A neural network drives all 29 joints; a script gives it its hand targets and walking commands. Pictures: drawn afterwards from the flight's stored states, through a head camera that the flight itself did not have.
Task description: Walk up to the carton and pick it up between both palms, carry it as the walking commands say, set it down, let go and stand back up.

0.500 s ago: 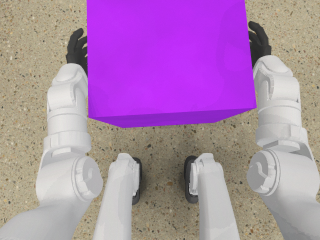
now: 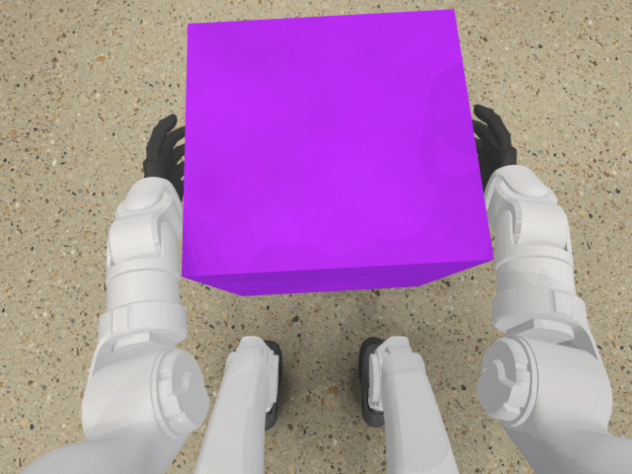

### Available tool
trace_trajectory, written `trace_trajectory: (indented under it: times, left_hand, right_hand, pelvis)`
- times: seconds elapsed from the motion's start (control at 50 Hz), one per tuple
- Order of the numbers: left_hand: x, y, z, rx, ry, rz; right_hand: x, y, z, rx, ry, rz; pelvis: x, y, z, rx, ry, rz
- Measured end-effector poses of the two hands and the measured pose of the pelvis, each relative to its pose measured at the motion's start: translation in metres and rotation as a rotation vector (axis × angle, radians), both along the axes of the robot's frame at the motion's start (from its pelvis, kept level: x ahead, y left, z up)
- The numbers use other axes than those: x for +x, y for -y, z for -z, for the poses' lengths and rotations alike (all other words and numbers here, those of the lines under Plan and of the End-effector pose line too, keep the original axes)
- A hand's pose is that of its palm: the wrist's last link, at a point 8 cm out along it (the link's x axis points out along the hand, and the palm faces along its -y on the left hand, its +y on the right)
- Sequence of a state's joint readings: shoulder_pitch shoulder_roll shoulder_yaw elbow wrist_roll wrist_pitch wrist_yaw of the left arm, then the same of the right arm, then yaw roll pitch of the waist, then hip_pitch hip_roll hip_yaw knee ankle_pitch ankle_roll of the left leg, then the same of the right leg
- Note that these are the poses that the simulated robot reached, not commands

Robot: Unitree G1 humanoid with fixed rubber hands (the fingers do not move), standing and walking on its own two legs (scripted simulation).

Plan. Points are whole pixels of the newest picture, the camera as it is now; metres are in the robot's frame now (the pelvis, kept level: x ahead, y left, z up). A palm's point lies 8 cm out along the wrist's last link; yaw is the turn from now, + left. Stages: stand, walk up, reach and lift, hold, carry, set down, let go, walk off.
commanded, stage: reach and lift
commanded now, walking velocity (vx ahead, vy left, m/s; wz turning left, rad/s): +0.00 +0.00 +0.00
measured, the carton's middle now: (326, 182) +0.48 +0.00 -0.14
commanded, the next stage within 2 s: none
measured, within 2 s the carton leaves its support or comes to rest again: neither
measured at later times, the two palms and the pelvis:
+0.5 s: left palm (130, 181) +0.43 +0.20 +0.01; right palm (523, 172) +0.44 -0.20 +0.01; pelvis +0.02 +0.00 +0.07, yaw +0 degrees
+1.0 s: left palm (74, 179) +0.40 +0.20 +0.09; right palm (575, 173) +0.41 -0.19 +0.08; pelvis +0.04 +0.01 +0.12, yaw -1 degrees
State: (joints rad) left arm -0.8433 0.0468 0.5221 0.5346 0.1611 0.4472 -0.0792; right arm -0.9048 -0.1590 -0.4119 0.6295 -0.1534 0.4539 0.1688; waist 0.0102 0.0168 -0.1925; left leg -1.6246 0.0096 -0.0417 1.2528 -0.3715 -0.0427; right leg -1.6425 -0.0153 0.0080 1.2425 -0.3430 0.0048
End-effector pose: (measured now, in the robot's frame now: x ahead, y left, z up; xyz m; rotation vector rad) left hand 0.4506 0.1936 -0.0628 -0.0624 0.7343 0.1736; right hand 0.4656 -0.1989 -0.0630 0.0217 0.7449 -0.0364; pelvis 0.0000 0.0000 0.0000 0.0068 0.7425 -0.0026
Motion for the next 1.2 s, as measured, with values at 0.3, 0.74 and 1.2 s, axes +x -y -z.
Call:
trace_trajectory:
  times: [0.3, 0.74, 1.2]
  left_hand:
    - [-0.015, -0.003, -0.043, 0.005, -0.009, 0.007]
    - [-0.038, -0.005, -0.11, 0.015, -0.015, 0.024]
    - [-0.059, -0.009, -0.182, 0.023, 0.012, 0.034]
  right_hand:
    - [-0.016, -0.002, -0.04, 0.002, -0.009, -0.006]
    - [-0.042, -0.004, -0.104, -0.002, -0.014, -0.015]
    - [-0.063, -0.007, -0.176, -0.001, 0.013, -0.018]
  pelvis:
    - [0.013, -0.002, -0.038, -0.003, 0.064, -0.001]
    - [0.036, -0.005, -0.095, -0.011, 0.205, -0.001]
    - [0.051, -0.007, -0.138, -0.011, 0.447, 0.004]
